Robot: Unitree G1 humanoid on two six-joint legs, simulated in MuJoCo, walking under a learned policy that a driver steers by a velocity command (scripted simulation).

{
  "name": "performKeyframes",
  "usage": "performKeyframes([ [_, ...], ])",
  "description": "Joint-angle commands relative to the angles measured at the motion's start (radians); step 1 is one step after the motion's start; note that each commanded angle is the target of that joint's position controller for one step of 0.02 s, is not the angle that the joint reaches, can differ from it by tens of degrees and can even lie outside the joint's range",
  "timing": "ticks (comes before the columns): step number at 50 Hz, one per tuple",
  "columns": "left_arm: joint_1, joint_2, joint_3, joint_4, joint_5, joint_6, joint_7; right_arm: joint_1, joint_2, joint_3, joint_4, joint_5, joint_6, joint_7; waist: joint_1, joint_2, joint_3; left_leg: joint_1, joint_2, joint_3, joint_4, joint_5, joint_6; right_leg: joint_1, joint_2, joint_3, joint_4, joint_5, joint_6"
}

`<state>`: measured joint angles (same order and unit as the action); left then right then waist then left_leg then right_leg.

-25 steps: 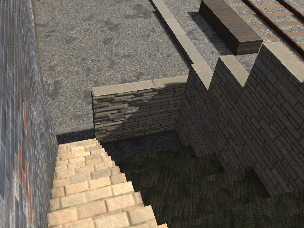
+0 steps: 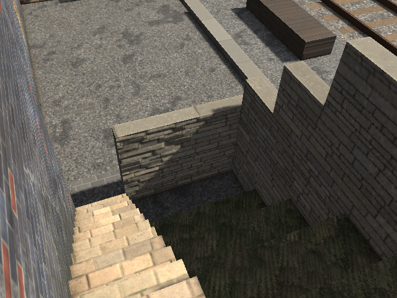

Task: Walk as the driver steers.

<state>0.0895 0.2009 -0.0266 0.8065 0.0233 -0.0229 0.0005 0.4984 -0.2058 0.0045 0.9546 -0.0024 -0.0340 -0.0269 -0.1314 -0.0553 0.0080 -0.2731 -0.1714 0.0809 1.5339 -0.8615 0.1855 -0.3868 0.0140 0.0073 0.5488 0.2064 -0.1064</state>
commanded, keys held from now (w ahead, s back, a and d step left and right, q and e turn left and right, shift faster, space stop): w+shift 0.38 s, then shift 0.62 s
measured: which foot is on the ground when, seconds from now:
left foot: up 0.00-0.40, down 0.42-0.76, up 0.78-1.00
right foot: up 0.00-0.00, down 0.02-0.42, up 0.44-0.72, down 0.74-1.00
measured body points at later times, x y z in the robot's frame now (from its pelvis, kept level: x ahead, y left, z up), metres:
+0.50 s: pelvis +0.30 +0.09 -0.28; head +0.27 +0.11 +0.17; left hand +0.35 +0.35 -0.43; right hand +0.30 -0.20 -0.40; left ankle +0.24 +0.21 -1.00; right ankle +0.20 -0.08 -0.72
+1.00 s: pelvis +0.53 +0.16 -0.53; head +0.48 +0.16 -0.08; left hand +0.43 +0.36 -0.69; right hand +0.60 -0.07 -0.68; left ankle +0.58 +0.33 -1.21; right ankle +0.49 +0.08 -1.22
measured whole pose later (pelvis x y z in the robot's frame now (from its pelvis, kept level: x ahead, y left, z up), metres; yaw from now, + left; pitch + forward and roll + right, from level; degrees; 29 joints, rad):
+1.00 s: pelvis +0.53 +0.16 -0.53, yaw +1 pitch -3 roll -2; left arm 0.53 0.14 -0.07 1.14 -0.02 -0.07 -0.01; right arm 0.21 -0.16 -0.02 1.06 -0.02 0.00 -0.05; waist 0.03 0.04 -0.06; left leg -0.49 0.03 -0.16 0.95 0.05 0.02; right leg -0.28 0.08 -0.06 0.85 -0.52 -0.07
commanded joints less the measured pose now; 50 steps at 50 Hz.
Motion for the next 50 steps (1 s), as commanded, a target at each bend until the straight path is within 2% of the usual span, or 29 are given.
performKeyframes([
  [1,0.479,0.098,0.041,0.095,-0.050,-0.014,-0.003,-0.281,-0.138,-0.044,-0.050,-0.032,-0.009,-0.001,0.373,-0.129,0.029,-0.552,0.054,-0.143,0.604,0.454,-0.003,0.573,-0.166,0.141,-0.372,-0.005,-0.139],
  [2,0.472,0.099,0.029,0.104,-0.052,-0.017,-0.011,-0.220,-0.042,-0.022,-0.054,-0.037,-0.018,-0.011,0.261,-0.123,0.029,-0.823,0.019,-0.164,0.691,0.118,0.011,0.677,-0.200,0.162,0.017,0.430,-0.051],
  [3,0.468,0.125,0.025,0.110,-0.006,-0.023,-0.020,-0.046,-0.006,-0.011,-0.076,-0.017,-0.037,-0.007,0.119,-0.121,-0.117,-0.947,0.049,-0.236,0.611,0.114,0.004,0.792,-0.289,0.253,0.261,0.652,-0.097],
  [4,0.491,0.190,0.067,0.151,-0.005,-0.024,-0.023,-0.013,-0.019,-0.010,-0.050,-0.027,-0.044,-0.018,0.133,-0.105,-0.175,-1.012,0.098,-0.345,0.603,0.107,-0.002,0.729,-0.398,0.423,0.232,0.215,-0.234],
  [6,0.310,0.068,0.014,0.112,-0.009,-0.061,-0.014,-0.169,-0.061,-0.044,-0.041,-0.032,-0.035,-0.025,0.071,0.063,0.004,-0.905,0.132,-0.364,0.166,0.556,-0.102,0.217,-0.276,0.373,0.084,-0.354,-0.148],
  [9,0.255,0.090,0.014,0.093,-0.005,-0.078,-0.011,-0.179,-0.016,-0.043,-0.042,-0.026,-0.019,-0.009,0.010,-0.064,0.034,-0.481,0.130,-0.268,-0.202,1.061,-0.184,-0.256,-0.231,0.287,0.111,-0.098,-0.116],
  [11,0.154,0.090,0.020,0.077,-0.054,-0.095,0.011,-0.224,-0.057,-0.048,-0.053,-0.013,-0.036,0.025,-0.014,-0.054,-0.006,-0.170,0.165,-0.217,-0.500,1.493,-0.169,-0.416,-0.141,0.185,0.133,-0.545,-0.040],
  [13,0.155,0.127,0.030,0.064,-0.057,-0.086,0.018,-0.327,-0.051,-0.043,-0.054,0.004,-0.038,0.042,0.036,-0.043,0.019,-0.024,0.186,-0.156,-0.641,1.560,-0.159,-0.417,-0.127,0.146,0.162,-0.687,-0.041],
  [17,0.328,0.133,0.042,0.142,0.024,-0.067,0.032,-0.389,-0.107,-0.062,-0.062,-0.013,-0.030,0.027,0.161,-0.108,0.137,-0.267,0.263,-0.179,-0.804,1.298,-0.121,0.006,-0.164,0.215,0.428,-0.484,-0.077],
  [19,0.211,0.169,0.059,0.143,0.065,-0.046,0.042,-0.100,-0.187,-0.100,0.005,0.018,-0.018,0.010,0.020,-0.158,0.025,0.002,0.329,-0.240,-0.832,1.115,-0.092,0.016,-0.188,0.246,0.696,-0.145,-0.070],
  [21,0.156,0.174,0.086,0.170,0.057,-0.020,0.035,0.360,-0.233,-0.126,0.146,-0.029,-0.021,0.007,-0.195,0.085,0.028,0.454,0.312,-0.198,-1.003,1.075,-0.042,-0.295,-0.044,0.117,1.356,-0.159,-0.003],
  [22,0.037,0.097,0.081,0.140,0.042,-0.010,0.041,0.400,-0.249,-0.118,0.178,-0.026,-0.037,0.027,-0.252,0.344,0.159,0.469,0.358,-0.214,-1.056,1.389,-0.037,-0.559,0.201,0.045,1.722,-1.007,0.011],
  [23,0.230,0.015,0.046,0.072,0.055,-0.022,0.056,0.324,-0.235,-0.093,0.216,0.014,-0.060,0.037,-0.006,0.552,0.206,0.531,0.353,-0.181,-0.716,2.015,-0.132,-0.864,0.159,0.038,1.626,-1.105,-0.012],
  [25,0.194,0.050,0.041,0.122,0.085,-0.021,0.040,0.273,-0.184,-0.075,0.206,0.052,-0.070,0.023,0.029,0.312,0.129,0.393,0.394,-0.335,-0.763,1.600,-0.047,-0.884,0.026,0.027,1.394,-0.989,0.022],
  [26,0.195,0.062,0.044,0.162,0.066,-0.018,0.036,0.107,-0.061,-0.030,0.158,0.042,-0.058,0.017,0.085,0.093,0.040,0.202,0.335,-0.290,-0.836,1.390,-0.057,-0.679,0.023,0.111,1.107,-0.670,0.041],
  [28,0.279,-0.020,0.014,0.164,0.033,0.003,0.043,-0.108,-0.051,0.001,0.098,0.014,-0.076,-0.016,0.248,0.171,0.035,-0.240,0.407,-0.284,-0.792,1.572,-0.010,-0.216,-0.006,0.080,0.602,-0.264,0.073],
  [30,0.357,0.047,0.043,0.276,0.062,0.014,0.048,-0.111,-0.077,-0.004,0.113,0.062,-0.101,-0.039,0.225,0.256,0.022,-0.279,0.392,-0.338,-0.657,1.270,-0.051,-0.141,0.013,0.045,0.774,-0.053,0.068],
  [32,0.224,0.111,0.047,0.241,0.052,-0.031,0.016,-0.078,-0.017,0.013,0.109,0.102,-0.110,-0.045,0.206,0.080,0.088,-0.408,0.233,-0.171,-0.516,0.892,-0.075,-0.014,0.053,-0.060,0.363,0.298,0.075],
  [34,0.163,-0.002,-0.006,0.185,-0.017,-0.055,0.004,-0.032,-0.079,-0.013,0.114,0.045,-0.087,-0.034,0.146,0.095,0.095,-0.454,0.180,-0.097,-0.418,0.742,-0.063,0.309,0.054,-0.132,-0.008,0.407,0.069],
  [35,0.224,0.022,0.002,0.180,-0.019,-0.045,0.003,-0.043,-0.108,-0.026,0.123,0.028,-0.067,-0.037,0.161,0.143,0.106,-0.380,0.200,-0.116,-0.318,0.850,-0.040,0.328,0.007,-0.072,-0.143,0.378,0.046],
  [36,0.570,0.072,0.035,0.298,0.010,-0.017,0.001,-0.212,-0.161,-0.034,0.099,0.057,-0.066,-0.033,0.342,0.272,-0.012,-0.550,0.274,-0.177,-0.095,1.150,-0.031,0.648,-0.015,-0.043,0.047,0.370,-0.008],
  [37,0.798,0.153,0.055,0.352,-0.023,-0.004,0.001,-0.361,-0.203,-0.056,0.051,0.046,-0.058,-0.024,0.516,0.054,-0.015,-0.713,0.153,-0.110,0.332,0.727,-0.081,0.806,-0.104,0.062,-0.114,0.287,-0.089],
  [38,0.657,0.182,0.048,0.303,-0.092,-0.016,-0.004,-0.220,-0.125,-0.051,0.057,0.011,-0.045,-0.027,0.375,-0.120,0.067,-0.628,-0.014,-0.037,0.585,0.019,-0.080,0.648,-0.239,0.200,-0.363,0.698,-0.103],
  [39,0.585,0.155,0.022,0.296,-0.028,-0.042,-0.017,0.075,-0.013,-0.032,0.054,0.024,-0.030,-0.037,0.134,-0.139,-0.005,-0.789,0.037,-0.222,0.405,0.005,-0.073,0.803,-0.378,0.281,0.069,1.251,-0.158],
  [42,0.558,0.073,0.000,0.334,0.021,-0.058,-0.005,0.120,-0.006,-0.049,0.169,-0.044,-0.002,-0.057,0.104,0.031,-0.070,-0.713,0.138,-0.372,0.133,0.304,-0.087,0.501,-0.385,0.361,0.075,0.636,-0.243],
  [43,0.492,0.056,-0.007,0.328,0.025,-0.069,0.007,0.116,-0.011,-0.054,0.185,-0.030,0.005,-0.047,0.068,-0.030,-0.085,-0.618,0.177,-0.395,-0.005,0.409,-0.130,0.381,-0.431,0.447,0.064,0.637,-0.270],
  [44,0.453,-0.016,-0.034,0.310,0.009,-0.068,0.009,-0.008,0.007,-0.048,0.154,-0.021,0.024,-0.040,0.058,0.121,-0.044,-0.375,0.187,-0.371,-0.382,0.683,-0.183,0.100,-0.342,0.332,-0.002,0.393,-0.199],
  [47,0.219,0.055,-0.024,0.218,-0.032,-0.064,-0.014,0.092,0.051,-0.027,0.222,-0.002,0.072,-0.021,-0.043,-0.032,-0.030,0.212,0.147,-0.121,-0.456,0.990,-0.176,-0.362,-0.162,0.065,0.053,0.319,-0.082],
  [50,0.278,0.046,-0.037,0.242,-0.053,-0.072,-0.015,-0.109,-0.035,-0.030,0.133,-0.017,0.044,-0.030,0.083,-0.070,0.084,-0.024,0.236,-0.193,-0.744,0.993,-0.171,-0.182,-0.154,0.173,0.155,-0.008,-0.082],
])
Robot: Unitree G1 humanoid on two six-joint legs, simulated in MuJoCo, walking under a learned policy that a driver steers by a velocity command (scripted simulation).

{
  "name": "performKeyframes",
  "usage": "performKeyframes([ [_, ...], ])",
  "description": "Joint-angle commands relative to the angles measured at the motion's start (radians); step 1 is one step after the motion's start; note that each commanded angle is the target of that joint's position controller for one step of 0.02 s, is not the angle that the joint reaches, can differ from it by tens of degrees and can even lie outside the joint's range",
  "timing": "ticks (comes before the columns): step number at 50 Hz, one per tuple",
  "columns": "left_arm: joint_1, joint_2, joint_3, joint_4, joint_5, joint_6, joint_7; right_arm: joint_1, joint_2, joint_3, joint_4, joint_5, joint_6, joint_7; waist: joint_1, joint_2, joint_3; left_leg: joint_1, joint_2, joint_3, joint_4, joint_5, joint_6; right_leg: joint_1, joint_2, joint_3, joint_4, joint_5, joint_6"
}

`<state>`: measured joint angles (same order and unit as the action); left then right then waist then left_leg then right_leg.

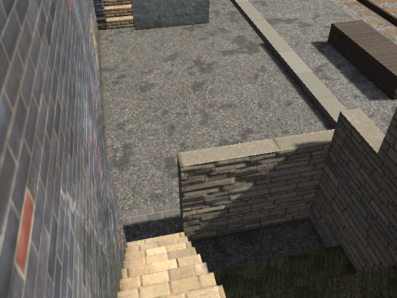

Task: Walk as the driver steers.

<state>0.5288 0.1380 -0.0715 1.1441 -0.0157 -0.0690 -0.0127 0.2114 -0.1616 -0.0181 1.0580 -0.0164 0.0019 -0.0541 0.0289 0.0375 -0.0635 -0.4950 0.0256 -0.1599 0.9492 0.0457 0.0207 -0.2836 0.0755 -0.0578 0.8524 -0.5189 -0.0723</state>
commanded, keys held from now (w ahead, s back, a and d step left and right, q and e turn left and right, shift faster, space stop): shift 0.58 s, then w+shift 0.42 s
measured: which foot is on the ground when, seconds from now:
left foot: up 0.00-0.00, down 0.02-0.14, up 0.16-0.38, down 0.40-0.78, up 0.80-1.00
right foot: down 0.00-0.40, up 0.42-0.72, down 0.74-1.00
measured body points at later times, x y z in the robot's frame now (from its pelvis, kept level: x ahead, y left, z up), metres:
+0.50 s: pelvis +0.09 +0.08 -0.13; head +0.09 +0.14 +0.32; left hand +0.12 +0.30 -0.31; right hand +0.05 -0.18 -0.25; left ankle +0.10 +0.22 -0.89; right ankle +0.00 -0.06 -0.66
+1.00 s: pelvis +0.12 +0.03 -0.07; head +0.13 +0.03 +0.38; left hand +0.06 +0.29 -0.21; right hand +0.33 -0.23 -0.15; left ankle +0.29 +0.18 -0.68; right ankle +0.01 -0.07 -0.69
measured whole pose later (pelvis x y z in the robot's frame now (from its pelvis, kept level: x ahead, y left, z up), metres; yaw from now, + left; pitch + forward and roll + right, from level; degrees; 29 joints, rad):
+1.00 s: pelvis +0.12 +0.03 -0.07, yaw -5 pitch +2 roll +0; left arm 0.49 0.23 -0.01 1.02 0.03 0.01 0.02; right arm -0.01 -0.26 -0.04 0.76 0.02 0.00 -0.03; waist 0.06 0.00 -0.03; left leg -0.89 -0.16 -0.26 1.21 0.31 0.01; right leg -0.43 0.04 0.01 1.28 -0.88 -0.04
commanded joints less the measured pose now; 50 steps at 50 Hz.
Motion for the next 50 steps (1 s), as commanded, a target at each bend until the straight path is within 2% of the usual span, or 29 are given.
performKeyframes([
  [1,-0.182,0.106,0.005,-0.109,0.005,-0.016,0.002,0.127,-0.097,-0.005,0.010,0.016,-0.010,-0.001,-0.054,-0.161,0.146,0.214,0.060,0.057,-0.263,0.034,-0.023,-0.249,-0.208,0.263,-0.125,0.676,-0.111],
  [2,-0.236,0.022,-0.020,-0.155,-0.006,0.004,0.000,0.069,-0.103,0.006,-0.035,0.070,-0.040,-0.001,-0.047,-0.062,0.194,0.286,0.113,0.077,-0.570,0.133,-0.055,-0.289,-0.148,0.166,-0.154,0.474,-0.036],
  [3,-0.165,0.018,-0.018,-0.140,-0.005,0.019,0.004,0.011,-0.147,-0.002,-0.038,0.099,-0.042,0.004,-0.001,0.118,0.262,0.187,0.122,0.023,-0.742,0.294,-0.089,-0.220,-0.070,0.028,-0.151,0.234,0.032],
  [4,-0.106,0.049,-0.010,-0.118,0.009,0.023,0.009,-0.042,-0.144,-0.007,-0.040,0.093,-0.043,0.019,0.044,0.150,0.298,0.145,0.109,0.023,-0.803,0.339,-0.117,-0.120,-0.072,0.037,-0.206,0.157,0.043],
  [5,-0.112,0.108,0.002,-0.096,0.016,0.015,0.008,-0.013,-0.123,-0.010,-0.030,0.057,-0.050,0.037,0.026,0.055,0.291,0.306,0.095,0.113,-0.736,0.411,-0.145,-0.158,-0.116,0.125,-0.243,0.227,0.021],
  [6,-0.064,0.133,0.018,-0.105,0.004,0.016,0.013,-0.047,-0.085,-0.008,-0.034,0.031,-0.041,0.050,0.100,0.055,0.318,0.207,0.043,0.175,-0.700,0.333,-0.115,-0.145,-0.171,0.194,-0.193,0.228,-0.082],
  [9,-0.125,0.045,0.008,-0.124,0.023,0.023,-0.001,-0.013,-0.098,-0.034,-0.060,0.053,-0.025,0.044,0.081,-0.019,0.266,0.176,0.069,0.114,-0.758,0.268,-0.104,-0.050,-0.149,0.199,-0.204,0.334,-0.082],
  [12,-0.165,0.091,0.032,-0.134,0.025,0.031,0.010,0.036,-0.066,-0.036,-0.090,0.060,-0.034,0.044,0.074,-0.094,0.106,0.295,0.086,0.103,-0.778,0.408,-0.072,-0.035,-0.131,0.181,-0.071,0.308,-0.087],
  [14,-0.205,0.119,0.048,-0.142,0.015,0.051,0.014,0.080,-0.103,-0.035,-0.126,0.088,-0.050,0.038,0.066,-0.157,0.084,0.366,0.159,0.076,-0.846,0.506,-0.068,-0.055,-0.123,0.224,-0.008,0.232,-0.090],
  [16,-0.211,0.148,0.067,-0.142,0.022,0.075,0.034,0.158,-0.147,-0.044,-0.109,0.075,-0.062,0.035,0.041,-0.133,0.095,0.437,0.196,0.096,-0.940,0.594,-0.067,-0.093,-0.101,0.211,0.139,0.189,-0.074],
  [19,-0.191,0.199,0.082,-0.172,0.009,0.092,0.042,0.393,-0.215,-0.054,-0.014,0.050,-0.057,0.039,-0.022,-0.022,0.040,0.688,0.238,0.153,-0.923,0.740,-0.094,-0.236,-0.044,0.166,0.414,0.052,-0.050],
  [20,-0.164,0.190,0.092,-0.188,-0.017,0.105,0.041,0.509,-0.244,-0.042,0.016,0.030,-0.061,0.041,-0.069,0.044,-0.014,0.823,0.297,0.099,-0.776,0.985,-0.080,-0.353,0.015,0.154,0.600,-0.173,-0.026],
  [21,-0.089,0.120,0.100,-0.180,-0.021,0.116,0.022,0.534,-0.311,-0.040,0.050,0.011,-0.058,0.065,-0.016,0.150,-0.034,0.928,0.325,0.149,-0.496,1.307,-0.114,-0.518,0.067,0.078,0.854,-0.475,0.003],
  [22,-0.030,0.051,0.066,-0.210,-0.024,0.108,0.008,0.388,-0.351,-0.066,0.072,0.046,-0.051,0.066,0.060,0.296,-0.049,0.854,0.409,0.012,-0.413,0.939,0.058,-0.660,-0.046,0.046,0.864,-0.342,0.018],
  [23,-0.118,0.061,0.051,-0.237,-0.010,0.104,-0.004,0.285,-0.280,-0.054,0.026,0.088,-0.044,0.055,0.009,0.398,-0.068,0.741,0.359,-0.006,-0.531,0.481,0.094,-0.659,-0.077,0.034,0.826,-0.276,0.013],
  [24,-0.245,0.102,0.075,-0.237,0.021,0.116,-0.012,0.263,-0.200,-0.013,-0.013,0.096,-0.041,0.050,-0.065,0.310,-0.018,0.579,0.342,-0.004,-0.609,0.312,0.110,-0.611,-0.032,0.032,0.968,-0.294,0.017],
  [25,-0.317,0.134,0.093,-0.251,0.016,0.117,-0.023,0.282,-0.154,0.027,-0.024,0.082,-0.046,0.042,-0.084,0.271,0.029,0.472,0.342,-0.024,-0.592,0.366,0.125,-0.571,-0.031,0.046,0.990,-0.351,0.034],
  [29,-0.303,0.034,0.061,-0.257,0.034,0.128,0.012,0.330,-0.228,0.033,-0.054,0.063,-0.068,0.022,-0.053,0.193,0.064,0.300,0.323,0.027,-0.601,0.522,0.216,-0.502,-0.015,0.017,1.205,-0.336,0.032],
  [32,-0.289,0.022,0.042,-0.292,0.041,0.122,0.016,0.287,-0.264,0.027,-0.082,0.072,-0.061,0.010,-0.027,0.234,0.046,0.268,0.365,-0.063,-0.637,0.086,0.264,-0.540,-0.072,0.062,1.193,-0.271,0.042],
  [35,-0.336,0.068,0.040,-0.365,0.048,0.123,0.004,0.201,-0.271,0.021,-0.125,0.070,-0.033,0.014,-0.029,0.263,0.119,0.090,0.300,-0.013,-0.742,-0.244,0.215,-0.393,-0.078,0.032,1.028,-0.304,0.022],
  [37,-0.127,0.093,0.029,-0.321,0.056,0.119,0.012,0.164,-0.316,-0.016,-0.114,0.068,-0.023,0.020,0.071,0.205,0.127,-0.073,0.244,0.143,-0.627,0.106,0.148,-0.061,-0.019,-0.027,0.726,-0.447,-0.042],
  [38,0.013,0.151,0.044,-0.289,0.063,0.109,0.014,0.076,-0.302,-0.031,-0.134,0.066,-0.026,0.016,0.174,0.017,0.216,-0.232,0.171,0.256,-0.284,0.413,0.102,0.057,-0.008,0.070,0.447,-0.515,-0.095],
  [39,0.142,0.362,0.102,-0.263,0.036,0.110,0.025,-0.137,-0.279,-0.032,-0.266,0.076,-0.034,0.017,0.303,-0.485,0.294,-0.594,0.020,0.202,0.105,-0.143,0.062,0.079,-0.171,0.612,-0.071,-0.667,-0.198],
  [40,0.188,0.384,0.116,-0.257,0.035,0.097,0.031,-0.369,-0.255,-0.042,-0.357,0.052,-0.036,0.010,0.359,-0.451,0.401,-0.846,-0.091,-0.159,0.123,-0.615,0.091,0.042,-0.241,1.016,-0.302,-0.760,-0.266],
  [42,0.010,0.259,0.084,-0.260,0.092,0.086,0.059,-0.247,-0.144,-0.034,-0.329,0.084,-0.057,0.009,0.153,-0.229,0.293,-0.847,-0.042,-0.363,-0.014,-0.372,0.088,0.072,-0.332,0.997,-0.150,-0.505,-0.319],
  [44,-0.222,0.186,0.088,-0.264,0.088,0.057,0.064,0.026,-0.105,-0.043,-0.239,0.066,-0.034,-0.022,-0.086,-0.255,-0.004,-0.340,-0.052,-0.273,0.225,0.123,0.010,-0.205,-0.336,0.787,-0.066,-0.348,-0.233],
  [47,-0.369,0.105,0.065,-0.268,0.023,0.046,0.040,0.026,-0.062,-0.023,-0.252,0.046,0.020,0.012,-0.170,-0.049,0.012,-0.089,-0.165,-0.096,0.336,0.360,-0.025,-0.518,-0.170,0.324,0.102,-0.278,-0.053],
  [49,-0.327,0.138,0.066,-0.263,0.031,0.033,0.032,-0.033,-0.071,-0.015,-0.268,0.037,0.019,0.032,-0.136,-0.002,0.046,-0.065,-0.176,-0.041,0.349,0.342,-0.031,-0.533,-0.168,0.260,0.119,-0.287,-0.036],
  [50,-0.285,0.148,0.074,-0.239,0.050,0.028,0.026,-0.063,-0.090,-0.016,-0.258,0.005,0.013,0.039,-0.112,0.016,0.072,-0.129,-0.163,-0.035,0.316,0.353,-0.009,-0.462,-0.147,0.233,0.172,-0.246,-0.039],
])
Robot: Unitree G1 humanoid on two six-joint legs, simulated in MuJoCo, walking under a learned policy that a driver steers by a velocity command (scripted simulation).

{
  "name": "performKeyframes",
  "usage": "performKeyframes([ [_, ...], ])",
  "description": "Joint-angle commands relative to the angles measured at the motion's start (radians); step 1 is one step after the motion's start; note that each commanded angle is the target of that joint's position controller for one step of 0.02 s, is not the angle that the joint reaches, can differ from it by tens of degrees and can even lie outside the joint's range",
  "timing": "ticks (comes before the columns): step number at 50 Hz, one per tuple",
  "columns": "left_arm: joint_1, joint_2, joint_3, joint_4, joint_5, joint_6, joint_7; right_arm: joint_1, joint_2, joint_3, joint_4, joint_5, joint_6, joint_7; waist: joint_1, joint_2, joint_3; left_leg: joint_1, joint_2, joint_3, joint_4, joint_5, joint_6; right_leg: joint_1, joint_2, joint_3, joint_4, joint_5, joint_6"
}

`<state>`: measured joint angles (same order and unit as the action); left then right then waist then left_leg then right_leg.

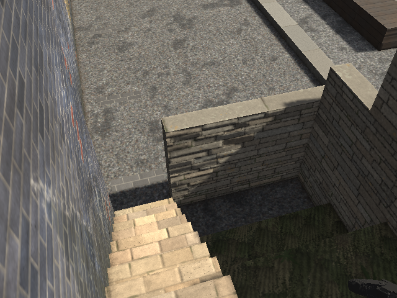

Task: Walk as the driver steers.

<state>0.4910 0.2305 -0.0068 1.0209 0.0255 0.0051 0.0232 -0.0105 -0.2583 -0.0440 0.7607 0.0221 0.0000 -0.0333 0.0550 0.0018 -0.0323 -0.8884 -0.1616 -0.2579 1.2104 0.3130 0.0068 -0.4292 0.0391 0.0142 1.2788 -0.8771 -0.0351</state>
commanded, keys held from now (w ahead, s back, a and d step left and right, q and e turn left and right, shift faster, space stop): w+shift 1.00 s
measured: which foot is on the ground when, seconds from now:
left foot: up 0.00-0.42, down 0.44-0.78, up 0.80-1.00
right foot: down 0.00-0.38, up 0.40-0.80, down 0.82-1.00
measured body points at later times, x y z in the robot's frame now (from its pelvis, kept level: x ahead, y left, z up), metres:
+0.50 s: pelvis +0.23 +0.15 -0.30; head +0.28 +0.23 +0.14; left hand +0.11 +0.33 -0.48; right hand +0.34 -0.13 -0.39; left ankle +0.17 +0.27 -1.05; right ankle +0.08 -0.07 -0.65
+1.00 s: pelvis +0.56 +0.20 -0.60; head +0.55 +0.20 -0.15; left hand +0.54 +0.43 -0.75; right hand +0.69 -0.03 -0.72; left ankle +0.69 +0.39 -1.23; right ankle +0.50 +0.10 -1.27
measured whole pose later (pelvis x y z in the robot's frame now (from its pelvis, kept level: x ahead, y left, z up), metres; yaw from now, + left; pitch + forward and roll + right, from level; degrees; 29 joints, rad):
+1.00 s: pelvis +0.56 +0.20 -0.60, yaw +3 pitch -2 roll +0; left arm 0.42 0.18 -0.02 1.01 -0.01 -0.09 0.00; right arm 0.17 -0.18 -0.03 0.87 0.00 -0.06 -0.03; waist -0.05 0.01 0.01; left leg -0.76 -0.02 -0.20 1.10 0.35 0.03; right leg -0.32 0.01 -0.06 1.03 -0.68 -0.03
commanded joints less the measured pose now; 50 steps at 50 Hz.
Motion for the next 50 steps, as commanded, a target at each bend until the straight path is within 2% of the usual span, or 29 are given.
performKeyframes([
  [1,-0.187,0.077,0.021,-0.107,0.021,-0.052,-0.011,0.108,-0.003,0.009,0.019,-0.048,0.008,0.022,-0.095,0.032,0.054,0.212,0.032,0.065,0.002,0.077,0.014,-0.224,-0.110,0.160,-0.239,0.138,-0.085],
  [6,0.056,0.152,0.055,-0.046,0.063,-0.085,0.011,-0.241,-0.084,-0.030,-0.084,-0.033,-0.021,0.006,0.129,-0.130,0.121,-0.164,0.131,-0.113,-0.260,0.006,-0.016,0.317,-0.175,0.324,-0.213,0.199,-0.164],
  [12,0.020,0.109,0.061,-0.019,0.068,-0.120,0.029,-0.184,-0.094,-0.046,-0.039,-0.021,-0.006,0.027,0.089,-0.092,0.145,0.036,0.242,-0.157,-0.455,0.299,0.015,0.220,-0.211,0.319,-0.083,0.039,-0.155],
  [16,0.030,0.048,0.053,0.033,0.070,-0.095,0.037,-0.005,-0.087,-0.036,0.059,-0.001,-0.041,0.026,0.104,-0.012,0.099,0.566,0.266,0.011,-0.745,0.255,-0.029,-0.014,-0.047,0.111,0.209,0.023,-0.089],
  [19,0.077,0.061,0.064,0.093,0.060,-0.059,0.058,0.212,-0.064,-0.011,0.161,-0.055,-0.046,0.025,0.047,0.069,0.126,0.840,0.286,0.029,-0.885,0.342,-0.007,-0.149,0.012,0.059,0.523,0.129,-0.049],
  [21,-0.229,0.132,0.106,0.025,0.019,-0.031,0.064,0.613,-0.125,0.007,0.271,-0.065,-0.038,0.014,-0.241,0.035,0.089,1.118,0.405,-0.043,-1.023,0.578,0.042,-0.243,0.105,0.093,0.879,-0.076,-0.024],
  [22,-0.331,0.126,0.123,-0.050,-0.015,-0.041,0.067,0.704,-0.237,-0.004,0.303,-0.047,-0.033,0.004,-0.303,0.170,0.077,1.252,0.467,-0.035,-0.909,0.924,0.029,-0.359,0.174,0.149,0.946,-0.149,-0.030],
  [23,-0.190,0.113,0.126,-0.093,-0.019,-0.060,0.029,0.719,-0.307,0.000,0.325,-0.028,-0.045,-0.005,-0.167,0.359,0.000,1.398,0.397,0.125,-0.517,1.267,-0.141,-0.549,0.134,0.188,0.891,-0.158,-0.054],
  [24,-0.015,0.066,0.110,-0.083,-0.034,-0.072,0.007,0.706,-0.322,-0.030,0.353,-0.033,-0.052,-0.013,-0.079,0.740,-0.143,1.530,0.385,0.118,-0.315,1.341,-0.147,-0.702,0.093,0.151,0.981,-0.081,-0.062],
  [25,-0.038,0.045,0.088,-0.041,0.030,-0.063,0.003,0.736,-0.179,-0.003,0.373,0.027,-0.064,-0.005,-0.116,0.597,-0.155,1.369,0.373,0.076,-0.348,1.063,-0.110,-0.762,0.051,0.124,0.939,-0.002,-0.054],
  [26,-0.049,-0.025,0.050,-0.086,0.046,-0.063,-0.014,0.704,-0.121,0.021,0.346,0.050,-0.058,-0.013,-0.059,0.381,-0.149,1.180,0.453,-0.100,-0.412,0.700,0.048,-0.774,-0.002,0.117,0.815,0.087,-0.012],
  [27,0.023,-0.076,0.042,-0.061,0.025,-0.053,-0.037,0.609,-0.151,0.005,0.336,0.052,-0.065,-0.019,0.012,0.439,-0.215,1.098,0.559,-0.494,-0.498,0.374,0.186,-0.748,-0.061,0.108,0.797,0.133,-0.003],
  [28,-0.042,0.007,0.046,-0.025,0.052,-0.050,-0.054,0.592,-0.140,-0.009,0.308,0.068,-0.082,-0.024,0.013,0.212,-0.048,0.967,0.568,-0.475,-0.497,0.310,0.165,-0.786,-0.104,0.153,0.735,0.287,-0.020],
  [30,-0.251,-0.037,0.030,-0.074,0.062,-0.070,-0.044,0.617,-0.143,-0.020,0.315,0.028,-0.107,-0.020,-0.041,0.181,0.070,0.844,0.444,-0.310,-0.398,0.136,0.139,-0.799,-0.113,0.097,0.417,0.516,-0.063],
  [31,-0.357,-0.042,0.005,-0.139,0.054,-0.091,-0.045,0.466,0.001,0.027,0.240,0.027,-0.110,-0.039,0.017,0.000,0.139,0.346,0.286,-0.101,-0.406,-0.173,0.108,-0.371,-0.072,0.021,-0.099,0.938,-0.034],
  [32,-0.329,-0.073,0.000,-0.113,0.036,-0.101,-0.044,0.413,0.031,0.043,0.210,0.045,-0.100,-0.039,0.019,0.084,0.126,0.117,0.204,-0.040,-0.409,-0.204,0.077,0.009,0.016,-0.098,-0.179,1.072,0.005],
  [33,-0.159,-0.039,0.012,-0.013,0.027,-0.096,-0.054,0.450,-0.075,0.019,0.223,0.042,-0.105,-0.033,0.033,0.196,0.072,0.101,0.228,-0.046,-0.330,-0.082,0.086,0.192,0.090,-0.162,0.046,1.049,0.008],
  [35,-0.267,0.035,0.022,-0.075,0.037,-0.118,-0.047,0.515,-0.061,0.016,0.243,0.077,-0.119,-0.043,-0.024,0.222,0.085,0.405,0.195,-0.048,-0.108,-0.247,0.085,-0.126,0.031,-0.051,-0.131,1.107,-0.041],
  [36,-0.304,0.019,0.011,-0.092,0.047,-0.142,-0.035,0.486,0.002,0.025,0.228,0.083,-0.132,-0.047,-0.023,0.079,0.106,0.308,0.128,0.027,-0.018,-0.341,0.067,0.042,0.032,-0.080,-0.378,1.328,-0.038],
  [38,-0.285,0.007,-0.001,-0.105,-0.016,-0.103,-0.025,0.498,-0.055,0.011,0.235,0.025,-0.094,-0.034,-0.046,0.018,0.107,0.320,0.149,0.103,0.092,-0.115,0.119,0.322,0.022,-0.119,-0.771,1.287,-0.035],
  [39,-0.076,0.017,0.007,-0.106,0.010,-0.070,-0.020,0.424,-0.091,-0.004,0.224,-0.018,-0.064,-0.030,0.061,0.075,0.145,0.105,0.158,0.075,0.386,0.017,0.153,0.601,-0.038,-0.041,-0.888,1.150,-0.092],
  [40,0.154,0.072,0.038,-0.047,-0.001,-0.051,-0.023,0.282,-0.119,-0.027,0.200,-0.021,-0.045,-0.037,0.255,-0.106,0.197,-0.117,0.044,0.140,0.920,-0.552,0.149,0.739,-0.159,0.098,-1.088,1.161,-0.220],
  [41,0.151,0.071,0.024,-0.071,-0.043,-0.035,-0.033,0.221,-0.017,0.005,0.147,-0.061,-0.043,-0.022,0.196,-0.068,0.154,-0.307,-0.045,0.186,1.038,-1.106,0.188,0.827,-0.242,0.143,-0.814,1.433,-0.192],
  [42,0.145,0.120,0.009,-0.069,0.004,-0.043,-0.043,0.467,0.088,0.030,0.096,-0.020,-0.065,-0.025,-0.010,-0.145,-0.038,-0.393,0.047,0.079,0.890,-1.139,0.179,0.986,-0.425,0.283,-0.485,1.856,-0.193],
  [44,0.061,0.182,0.065,-0.057,0.002,-0.064,-0.046,0.598,0.015,0.018,0.148,-0.035,-0.073,-0.034,-0.077,-0.188,-0.066,-0.380,0.169,-0.085,0.595,-0.941,0.148,0.690,-0.550,0.534,-0.626,0.839,-0.312],
  [45,-0.081,0.103,0.031,-0.102,0.014,-0.084,-0.033,0.443,-0.015,0.000,0.135,-0.031,-0.067,-0.032,-0.109,-0.102,0.095,-0.302,0.207,-0.109,0.297,-0.710,0.073,0.339,-0.503,0.520,-0.749,0.557,-0.257],
  [46,-0.191,0.060,0.004,-0.125,-0.001,-0.103,-0.023,0.289,0.022,0.013,0.074,-0.030,-0.059,-0.014,-0.149,-0.027,0.188,-0.006,0.163,-0.027,-0.015,-0.312,0.002,-0.072,-0.392,0.364,-0.758,0.496,-0.176],
  [47,-0.233,0.084,0.006,-0.122,0.011,-0.113,-0.028,0.390,0.080,0.017,0.139,-0.026,-0.047,-0.011,-0.202,-0.096,0.144,0.324,0.126,0.074,0.021,-0.082,-0.007,-0.316,-0.330,0.249,-0.662,0.786,-0.147],
  [50,-0.305,0.061,0.016,-0.143,-0.076,-0.139,-0.008,0.344,0.076,0.021,0.141,-0.016,-0.049,0.034,-0.227,0.010,0.085,0.786,0.103,0.237,-0.295,0.495,-0.004,-0.580,-0.152,-0.003,-0.508,0.332,-0.070],
])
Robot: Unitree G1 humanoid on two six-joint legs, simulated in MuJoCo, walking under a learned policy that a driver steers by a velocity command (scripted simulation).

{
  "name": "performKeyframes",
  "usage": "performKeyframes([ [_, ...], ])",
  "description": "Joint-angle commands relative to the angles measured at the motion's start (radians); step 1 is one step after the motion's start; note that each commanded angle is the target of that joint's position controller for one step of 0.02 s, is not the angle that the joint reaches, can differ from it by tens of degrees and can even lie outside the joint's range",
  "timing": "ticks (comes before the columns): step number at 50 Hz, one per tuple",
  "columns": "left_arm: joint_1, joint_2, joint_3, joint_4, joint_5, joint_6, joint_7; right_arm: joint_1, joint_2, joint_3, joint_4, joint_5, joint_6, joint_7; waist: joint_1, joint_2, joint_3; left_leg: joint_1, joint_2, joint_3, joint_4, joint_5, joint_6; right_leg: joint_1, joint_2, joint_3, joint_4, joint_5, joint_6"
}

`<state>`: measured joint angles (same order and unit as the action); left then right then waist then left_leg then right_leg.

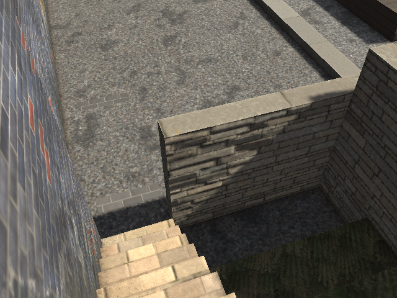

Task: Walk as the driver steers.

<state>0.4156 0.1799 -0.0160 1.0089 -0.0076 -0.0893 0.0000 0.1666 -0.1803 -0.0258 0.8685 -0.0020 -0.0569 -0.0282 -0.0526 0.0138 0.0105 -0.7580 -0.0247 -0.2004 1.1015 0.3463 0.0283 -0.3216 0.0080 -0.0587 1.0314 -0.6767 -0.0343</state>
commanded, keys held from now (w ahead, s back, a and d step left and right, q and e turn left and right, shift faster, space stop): w+shift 0.60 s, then shift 0.40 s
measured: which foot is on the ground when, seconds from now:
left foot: up 0.00-0.14, down 0.16-0.44, up 0.46-0.72, down 0.74-1.00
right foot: down 0.00-0.14, up 0.16-0.44, down 0.46-0.74, up 0.76-1.00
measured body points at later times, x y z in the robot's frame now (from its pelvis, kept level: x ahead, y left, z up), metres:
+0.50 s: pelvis +0.37 +0.08 -0.38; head +0.36 +0.08 +0.07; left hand +0.43 +0.31 -0.52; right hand +0.33 -0.18 -0.53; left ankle +0.25 +0.19 -0.81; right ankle +0.37 +0.00 -1.09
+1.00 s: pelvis +0.70 +0.17 -0.69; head +0.69 +0.19 -0.24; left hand +0.78 +0.42 -0.84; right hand +0.55 -0.06 -0.81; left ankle +0.59 +0.23 -1.31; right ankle +0.84 +0.12 -1.37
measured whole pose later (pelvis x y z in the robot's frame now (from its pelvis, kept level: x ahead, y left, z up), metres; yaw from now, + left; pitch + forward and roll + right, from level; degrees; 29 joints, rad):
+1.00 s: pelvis +0.70 +0.17 -0.69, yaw +5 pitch -2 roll +1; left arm 0.19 0.23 -0.03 1.00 0.03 -0.06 0.02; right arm 0.64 -0.16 0.03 1.19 0.09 -0.11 -0.07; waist -0.04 -0.07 0.00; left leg -0.31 -0.08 0.09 1.23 -0.87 0.10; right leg -0.59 0.06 -0.03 0.83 0.43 -0.02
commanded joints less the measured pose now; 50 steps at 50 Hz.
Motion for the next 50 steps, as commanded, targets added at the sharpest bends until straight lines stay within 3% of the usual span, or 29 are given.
performKeyframes([
  [1,-0.218,0.138,0.032,-0.132,-0.039,-0.043,0.016,0.155,-0.020,0.001,0.028,0.001,0.006,0.033,-0.104,-0.040,0.046,0.685,-0.031,0.177,-0.216,0.455,-0.013,-0.640,-0.119,0.086,-0.222,0.146,-0.080],
  [4,-0.112,0.144,0.040,-0.079,0.014,-0.007,0.017,0.112,-0.078,-0.010,0.029,-0.013,0.013,0.004,0.000,-0.179,0.114,0.470,0.015,0.186,-0.361,0.173,0.033,-0.261,-0.129,0.121,0.030,0.405,-0.090],
  [5,-0.172,0.191,0.050,-0.080,0.055,0.010,0.028,0.243,-0.134,-0.035,0.063,-0.002,0.024,-0.009,-0.072,-0.264,0.070,0.471,0.108,0.111,-0.399,0.082,0.058,-0.119,-0.172,0.196,0.163,0.602,-0.105],
  [6,-0.137,0.191,0.057,-0.070,0.070,0.029,0.017,0.330,-0.209,-0.062,0.104,-0.007,0.035,-0.017,-0.073,-0.209,-0.009,0.613,0.087,0.132,-0.358,-0.091,0.058,-0.084,-0.143,0.214,0.303,0.782,-0.106],
  [8,-0.338,0.178,0.076,-0.093,0.055,0.038,0.030,0.675,-0.300,-0.106,0.167,-0.040,0.025,-0.022,-0.324,-0.001,0.052,0.856,0.147,0.083,-0.592,-0.171,0.145,-0.350,-0.001,0.165,1.122,0.781,-0.058],
  [9,-0.272,0.035,0.036,-0.144,0.060,0.026,0.032,0.637,-0.317,-0.106,0.207,-0.004,-0.008,0.006,-0.217,0.383,0.182,0.985,0.161,0.075,-0.334,0.352,0.056,-0.877,0.156,0.064,1.286,-0.125,-0.096],
  [10,-0.181,0.028,0.020,-0.176,0.107,0.014,0.043,0.607,-0.284,-0.084,0.241,0.028,-0.040,0.026,-0.088,0.322,0.229,0.899,0.137,-0.048,-0.279,0.267,0.016,-0.992,0.043,0.121,1.020,-0.064,-0.124],
  [12,-0.197,0.044,0.019,-0.144,0.104,-0.006,0.028,0.474,-0.171,-0.042,0.220,0.033,-0.053,0.031,-0.015,-0.054,0.140,0.613,0.163,-0.083,-0.319,-0.254,0.076,-0.869,0.010,0.193,0.726,0.215,-0.110],
  [14,-0.210,0.042,0.000,-0.211,0.084,-0.014,0.024,0.159,-0.115,-0.002,0.118,0.024,-0.056,-0.004,0.149,0.025,0.144,0.045,0.233,-0.192,-0.352,-0.404,0.183,-0.424,-0.019,0.074,0.261,0.646,0.009],
  [18,-0.128,0.076,-0.009,-0.141,0.069,-0.038,0.008,0.145,-0.119,0.002,0.085,0.074,-0.098,-0.013,0.154,0.029,0.056,-0.202,0.058,0.004,-0.035,-0.726,0.111,0.122,0.050,-0.049,0.002,1.212,0.010],
  [20,-0.103,0.091,-0.008,-0.146,0.022,0.000,0.009,0.118,-0.180,-0.025,0.097,0.017,-0.073,-0.025,0.142,0.204,-0.004,0.031,0.062,0.112,0.149,-0.620,0.149,0.266,-0.011,-0.010,-0.363,1.175,-0.042],
  [21,0.114,0.164,0.032,-0.069,0.041,0.033,0.012,0.038,-0.206,-0.039,0.105,0.012,-0.046,-0.028,0.251,0.237,-0.064,0.051,0.089,0.093,0.377,-0.304,0.165,0.403,-0.030,0.023,-0.304,1.045,-0.094],
  [22,0.476,0.235,0.067,0.036,0.058,0.047,0.006,-0.122,-0.249,-0.055,0.059,0.039,-0.033,-0.029,0.488,0.069,-0.004,-0.289,0.022,0.118,0.983,-0.256,0.112,0.692,-0.081,0.102,-0.347,0.967,-0.225],
  [23,0.492,0.235,0.052,0.031,-0.026,0.036,-0.017,-0.167,-0.164,-0.033,0.050,0.015,-0.020,-0.030,0.497,-0.148,0.107,-0.456,-0.173,0.195,1.310,-1.032,0.110,0.605,-0.159,0.184,-0.438,1.052,-0.211],
  [24,0.308,0.183,0.017,0.002,0.001,0.019,-0.036,0.122,-0.040,-0.012,0.024,0.000,-0.020,-0.048,0.158,-0.162,0.105,-0.464,-0.117,0.019,0.995,-0.969,0.175,0.506,-0.219,0.296,-0.267,1.401,-0.103],
  [25,0.280,0.169,0.028,0.017,0.026,0.007,-0.053,0.369,-0.006,-0.011,0.086,-0.005,-0.021,-0.054,0.044,-0.166,-0.057,-0.425,-0.042,-0.055,0.747,-0.839,0.199,0.534,-0.332,0.437,-0.222,1.272,-0.157],
  [27,0.190,0.094,-0.004,0.021,0.029,-0.020,-0.028,0.265,-0.057,-0.029,0.143,-0.035,-0.015,-0.043,0.023,0.065,0.022,-0.341,-0.025,-0.081,0.475,-0.662,0.079,0.171,-0.279,0.466,-0.318,0.954,-0.168],
  [29,0.039,0.151,0.025,0.016,0.064,-0.034,-0.008,0.327,-0.066,-0.036,0.144,-0.034,-0.022,-0.049,-0.091,-0.173,0.034,0.064,-0.023,0.043,0.213,-0.290,0.001,-0.258,-0.263,0.441,-0.211,1.085,-0.220],
  [31,-0.190,0.114,0.024,-0.047,0.000,-0.049,0.035,0.239,-0.040,-0.013,0.128,-0.006,-0.020,0.009,-0.170,0.003,0.069,0.627,0.015,0.138,-0.142,0.335,-0.013,-0.733,-0.133,0.207,-0.205,0.258,-0.105],
  [35,-0.107,0.184,0.045,0.032,0.014,0.004,0.040,0.483,-0.153,-0.034,0.228,-0.015,0.009,0.001,-0.163,-0.212,0.033,0.751,0.054,0.188,-0.325,0.109,0.068,-0.365,-0.119,0.155,0.218,0.814,-0.097],
  [37,-0.137,0.191,0.059,0.049,0.064,0.019,0.023,0.768,-0.275,-0.080,0.310,-0.053,0.026,0.004,-0.298,-0.088,0.090,0.943,0.107,0.099,-0.555,-0.127,0.119,-0.436,-0.030,0.156,0.817,0.818,-0.065],
  [38,-0.236,0.148,0.072,0.024,0.080,0.036,0.037,0.786,-0.297,-0.082,0.318,-0.024,0.023,0.016,-0.352,0.147,0.192,0.909,0.198,0.036,-0.729,0.256,0.177,-0.561,0.221,0.065,1.278,-0.063,-0.042],
  [39,-0.001,0.068,0.046,-0.068,0.073,0.042,0.024,0.620,-0.294,-0.052,0.341,0.024,-0.003,0.022,0.008,0.308,0.241,1.001,0.227,-0.031,-0.465,0.554,0.118,-0.919,0.154,0.073,1.012,-0.124,-0.084],
  [42,-0.059,0.115,0.030,0.017,0.101,0.075,0.046,0.421,-0.113,0.011,0.269,0.039,-0.062,0.005,0.053,-0.092,0.192,0.582,0.198,-0.074,-0.478,-0.076,0.128,-0.752,0.010,0.170,0.526,0.246,-0.025],
  [43,-0.005,0.054,0.001,-0.005,0.075,0.070,0.029,0.257,-0.056,0.041,0.222,0.036,-0.075,-0.019,0.204,-0.009,0.169,0.172,0.160,0.058,-0.441,-0.145,0.126,-0.362,0.031,0.125,0.145,0.553,-0.010],
  [45,0.148,0.030,-0.001,0.115,0.059,0.086,0.032,0.223,-0.057,0.056,0.212,0.051,-0.085,-0.029,0.228,0.136,0.055,-0.075,0.203,0.065,-0.374,-0.165,0.095,0.093,0.093,-0.010,0.287,0.857,0.028],
  [47,0.018,0.122,0.013,0.075,0.047,0.049,0.032,0.291,-0.064,0.054,0.231,0.129,-0.096,-0.049,0.153,0.091,0.054,0.065,0.096,0.106,-0.121,-0.564,0.054,-0.103,0.077,-0.008,0.012,1.098,0.010],
  [48,-0.065,0.089,-0.011,0.041,0.051,0.035,0.021,0.282,-0.056,0.050,0.221,0.125,-0.091,-0.045,0.145,-0.035,0.055,-0.061,0.021,0.205,-0.082,-0.719,0.041,0.093,0.101,-0.056,-0.203,1.343,0.021],
  [50,-0.113,0.055,-0.039,-0.016,0.011,0.022,0.017,0.293,-0.115,0.029,0.217,0.072,-0.055,-0.046,0.095,0.056,0.056,0.072,0.024,0.198,0.017,-0.634,0.067,0.167,0.046,-0.026,-0.496,1.272,0.011],
])
Velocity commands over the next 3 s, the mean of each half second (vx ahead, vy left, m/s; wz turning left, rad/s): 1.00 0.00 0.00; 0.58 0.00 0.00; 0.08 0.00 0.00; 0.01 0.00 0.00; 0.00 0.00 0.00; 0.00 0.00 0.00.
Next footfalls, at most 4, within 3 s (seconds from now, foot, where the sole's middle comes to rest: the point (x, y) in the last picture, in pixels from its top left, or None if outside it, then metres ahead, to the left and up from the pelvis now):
0.16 left None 0.15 0.17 -0.92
0.46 right None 0.41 0.00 -1.14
0.74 left None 0.62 0.23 -1.35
1.06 right None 0.84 0.16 -1.57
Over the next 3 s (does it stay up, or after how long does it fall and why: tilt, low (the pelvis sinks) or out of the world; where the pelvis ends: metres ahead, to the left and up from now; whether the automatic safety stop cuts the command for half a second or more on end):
stays up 0.90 0.22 -0.98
